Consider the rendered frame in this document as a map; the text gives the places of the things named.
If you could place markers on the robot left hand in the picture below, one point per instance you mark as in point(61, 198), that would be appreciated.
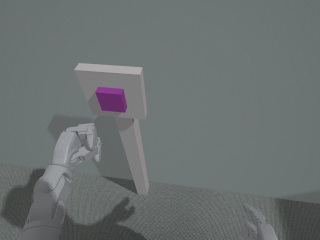
point(69, 151)

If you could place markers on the button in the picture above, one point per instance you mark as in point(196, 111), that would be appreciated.
point(111, 99)

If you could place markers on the robot right hand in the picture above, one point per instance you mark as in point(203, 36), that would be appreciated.
point(263, 231)

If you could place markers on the panel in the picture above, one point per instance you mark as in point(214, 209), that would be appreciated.
point(131, 80)

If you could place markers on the left robot forearm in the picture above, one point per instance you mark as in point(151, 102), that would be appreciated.
point(46, 216)

